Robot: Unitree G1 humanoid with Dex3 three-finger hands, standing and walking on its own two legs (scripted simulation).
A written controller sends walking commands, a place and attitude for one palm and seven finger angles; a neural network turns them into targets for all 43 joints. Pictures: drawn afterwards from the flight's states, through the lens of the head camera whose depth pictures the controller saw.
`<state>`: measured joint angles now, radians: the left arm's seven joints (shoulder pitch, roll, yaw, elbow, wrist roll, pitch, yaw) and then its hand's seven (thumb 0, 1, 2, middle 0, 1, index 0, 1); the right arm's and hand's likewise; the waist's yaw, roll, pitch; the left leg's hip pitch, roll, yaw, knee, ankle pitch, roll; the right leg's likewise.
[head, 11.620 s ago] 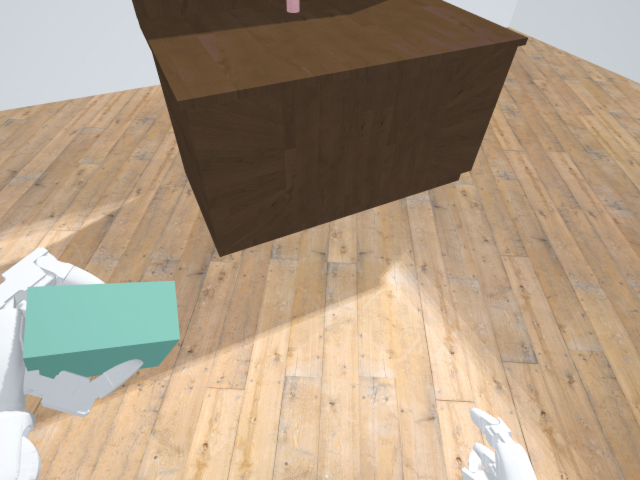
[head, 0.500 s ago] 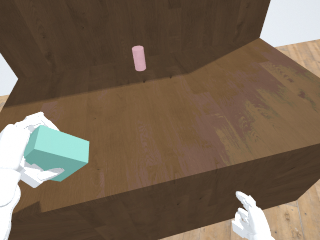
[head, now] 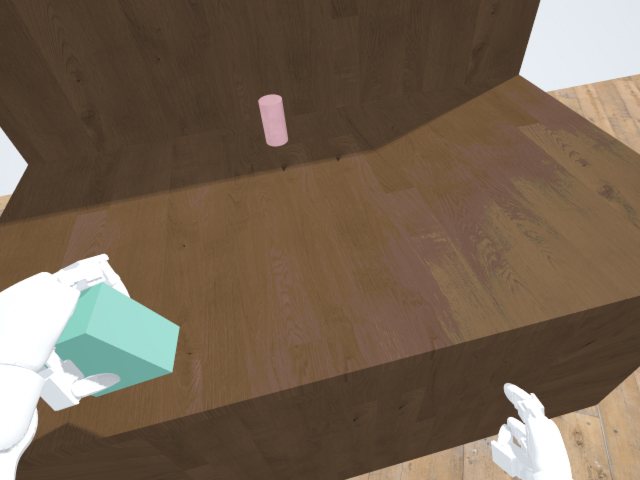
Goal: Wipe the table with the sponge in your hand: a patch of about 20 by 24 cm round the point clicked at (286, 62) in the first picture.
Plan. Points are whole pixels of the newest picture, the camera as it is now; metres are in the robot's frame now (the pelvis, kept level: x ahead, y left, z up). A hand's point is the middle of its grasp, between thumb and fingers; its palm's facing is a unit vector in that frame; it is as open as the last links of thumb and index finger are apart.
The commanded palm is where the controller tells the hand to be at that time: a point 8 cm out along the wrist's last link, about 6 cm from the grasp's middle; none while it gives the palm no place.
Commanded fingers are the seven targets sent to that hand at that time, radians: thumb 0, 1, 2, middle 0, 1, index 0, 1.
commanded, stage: turn the palm down, sponge in hand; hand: left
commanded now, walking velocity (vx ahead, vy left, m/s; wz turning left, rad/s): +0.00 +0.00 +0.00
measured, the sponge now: (112, 350) +0.21 +0.26 +0.11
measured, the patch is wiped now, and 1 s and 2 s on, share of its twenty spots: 0.00 0.00 0.00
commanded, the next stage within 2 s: move the sponge above the wiping area in 1.08 s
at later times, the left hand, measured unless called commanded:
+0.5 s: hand (68, 336) +0.20 +0.28 +0.15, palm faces +0.10 -0.14 -0.99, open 10.0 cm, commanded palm +0.17 +0.31 +0.22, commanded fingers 0.00 0.10 1.30 -1.20 -1.60 -1.20 -1.60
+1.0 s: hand (47, 329) +0.20 +0.30 +0.16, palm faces +0.14 -0.03 -0.99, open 10.0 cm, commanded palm +0.16 +0.29 +0.22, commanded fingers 0.00 0.10 1.30 -1.20 -1.60 -1.20 -1.60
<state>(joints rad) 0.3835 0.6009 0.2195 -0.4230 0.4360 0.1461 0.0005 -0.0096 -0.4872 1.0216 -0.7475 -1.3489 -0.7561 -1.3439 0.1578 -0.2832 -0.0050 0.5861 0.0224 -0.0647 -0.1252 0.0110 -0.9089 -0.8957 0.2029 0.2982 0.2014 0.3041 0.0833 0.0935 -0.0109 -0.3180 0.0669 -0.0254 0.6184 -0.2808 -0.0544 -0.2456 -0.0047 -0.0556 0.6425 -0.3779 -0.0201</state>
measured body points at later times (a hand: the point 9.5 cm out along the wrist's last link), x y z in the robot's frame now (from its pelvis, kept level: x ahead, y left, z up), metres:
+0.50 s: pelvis -0.02 +0.03 +0.01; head -0.03 +0.00 +0.46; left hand +0.19 +0.29 +0.20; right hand +0.22 -0.17 -0.06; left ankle +0.03 +0.16 -0.72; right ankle -0.02 -0.10 -0.72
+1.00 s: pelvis -0.03 +0.01 +0.01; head -0.05 -0.04 +0.46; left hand +0.19 +0.29 +0.22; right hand +0.22 -0.17 -0.07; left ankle +0.03 +0.16 -0.72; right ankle -0.02 -0.10 -0.72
